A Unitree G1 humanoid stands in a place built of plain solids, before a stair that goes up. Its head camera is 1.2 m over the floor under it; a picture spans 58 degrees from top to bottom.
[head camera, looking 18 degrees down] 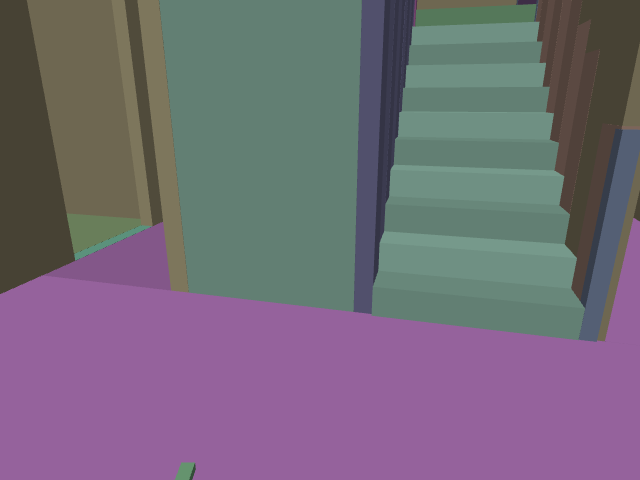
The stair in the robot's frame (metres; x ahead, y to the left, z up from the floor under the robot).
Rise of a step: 0.18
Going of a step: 0.25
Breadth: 1.09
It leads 14 degrees to the right of straight ahead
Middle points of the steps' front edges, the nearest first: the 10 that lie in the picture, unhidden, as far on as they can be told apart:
2.13 -0.83 0.19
2.37 -0.89 0.37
2.61 -0.95 0.55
2.85 -1.01 0.74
3.10 -1.08 0.92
3.34 -1.14 1.11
3.58 -1.20 1.29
3.82 -1.26 1.48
4.07 -1.32 1.66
4.31 -1.39 1.84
